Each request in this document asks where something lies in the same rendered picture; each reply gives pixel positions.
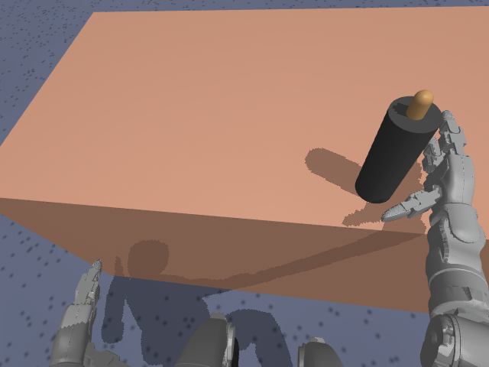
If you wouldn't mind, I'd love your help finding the left robot hand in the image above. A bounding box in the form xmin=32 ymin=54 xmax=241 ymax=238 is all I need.
xmin=49 ymin=259 xmax=131 ymax=367

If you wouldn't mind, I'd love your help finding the bottle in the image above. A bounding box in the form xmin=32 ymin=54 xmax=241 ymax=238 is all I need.
xmin=355 ymin=90 xmax=442 ymax=203

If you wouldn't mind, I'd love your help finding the right robot hand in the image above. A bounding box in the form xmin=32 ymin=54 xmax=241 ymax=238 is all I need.
xmin=381 ymin=110 xmax=475 ymax=222

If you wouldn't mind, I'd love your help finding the right robot arm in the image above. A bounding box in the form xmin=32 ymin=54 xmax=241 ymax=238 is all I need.
xmin=420 ymin=203 xmax=489 ymax=367

